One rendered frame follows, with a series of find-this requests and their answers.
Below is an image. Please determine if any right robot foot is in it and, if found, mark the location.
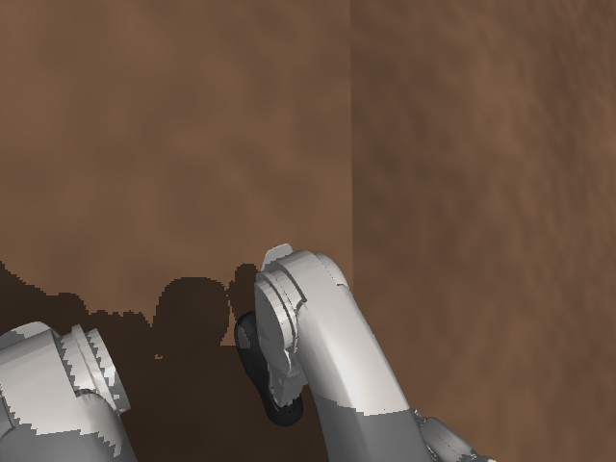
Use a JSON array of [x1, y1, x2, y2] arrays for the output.
[[234, 311, 303, 426]]

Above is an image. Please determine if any right robot hand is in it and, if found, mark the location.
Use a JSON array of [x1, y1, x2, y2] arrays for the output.
[[410, 407, 480, 462]]

